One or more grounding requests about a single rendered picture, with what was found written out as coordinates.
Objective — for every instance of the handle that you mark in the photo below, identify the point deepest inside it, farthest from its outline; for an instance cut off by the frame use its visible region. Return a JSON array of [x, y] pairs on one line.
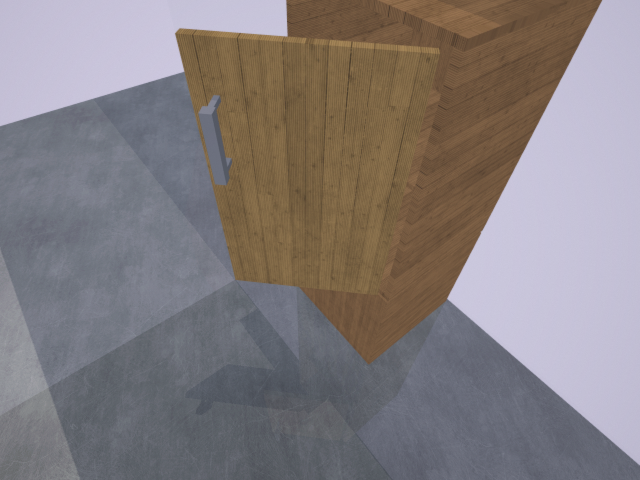
[[220, 165]]

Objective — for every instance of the cupboard door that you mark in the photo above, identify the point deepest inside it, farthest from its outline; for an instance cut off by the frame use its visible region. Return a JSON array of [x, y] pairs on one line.
[[322, 135]]

